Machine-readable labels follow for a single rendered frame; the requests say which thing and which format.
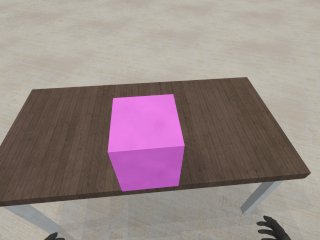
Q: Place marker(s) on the carton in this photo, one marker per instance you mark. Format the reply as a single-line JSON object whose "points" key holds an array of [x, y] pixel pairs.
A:
{"points": [[146, 144]]}

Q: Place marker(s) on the table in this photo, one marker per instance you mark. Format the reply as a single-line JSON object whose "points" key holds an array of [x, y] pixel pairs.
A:
{"points": [[57, 147]]}

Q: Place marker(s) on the robot right hand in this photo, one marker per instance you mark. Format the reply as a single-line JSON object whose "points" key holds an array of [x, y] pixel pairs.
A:
{"points": [[277, 231]]}

